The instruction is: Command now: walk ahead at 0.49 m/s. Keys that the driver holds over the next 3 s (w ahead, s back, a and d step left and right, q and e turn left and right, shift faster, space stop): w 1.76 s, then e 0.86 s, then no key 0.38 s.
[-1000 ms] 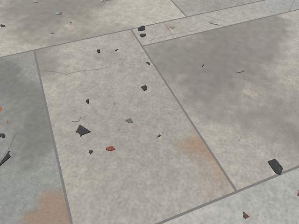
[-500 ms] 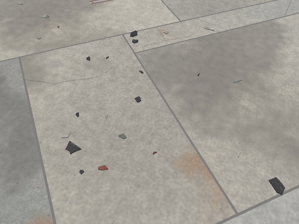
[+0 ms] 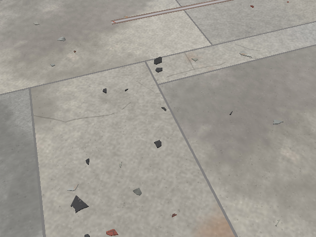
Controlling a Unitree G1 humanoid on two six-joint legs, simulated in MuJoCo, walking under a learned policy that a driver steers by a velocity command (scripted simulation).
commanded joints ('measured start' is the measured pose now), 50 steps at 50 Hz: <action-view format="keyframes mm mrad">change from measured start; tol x32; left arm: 1 44 104 12 -28 -4 -17 6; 15 182 25 -16 -3 -33 -6 21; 36 -507 73 -1 -196 14 39 -13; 42 57 243 67 -48 57 -2 24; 50 -114 80 20 -14 1 -17 12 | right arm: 1 -90 -31 -1 -65 6 -5 4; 50 225 -14 -19 107 -5 -12 -10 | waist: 1 -2 -64 78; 15 -136 200 -338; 50 -68 -83 5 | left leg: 1 -35 -8 29 -131 114 -19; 9 -9 -78 73 -359 28 26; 13 522 -154 87 -489 -25 118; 15 1036 337 -638 -583 -143 328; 21 528 109 -209 -763 120 172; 40 747 89 -16 -477 701 113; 43 98 -197 23 343 -470 42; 50 143 -23 -25 177 -158 16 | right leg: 1 -46 -269 175 -140 232 -72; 12 191 -311 116 215 903 -46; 16 -574 -79 139 1128 -290 13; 37 -566 -163 7 357 92 39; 41 -7 -112 11 235 41 -50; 43 400 -556 753 67 -71 -239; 50 -106 -323 242 -81 180 -86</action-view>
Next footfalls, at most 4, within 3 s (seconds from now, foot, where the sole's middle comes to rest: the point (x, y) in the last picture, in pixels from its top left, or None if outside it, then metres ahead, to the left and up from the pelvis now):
0.26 left None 0.33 0.11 -0.78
0.82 right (189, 210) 0.63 -0.07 -0.78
1.40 left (154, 152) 0.93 0.10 -0.78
1.94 right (185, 112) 1.21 -0.07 -0.78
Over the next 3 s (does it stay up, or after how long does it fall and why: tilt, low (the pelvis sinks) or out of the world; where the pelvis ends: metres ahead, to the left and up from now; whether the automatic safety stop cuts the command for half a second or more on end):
stays up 1.10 0.03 -0.01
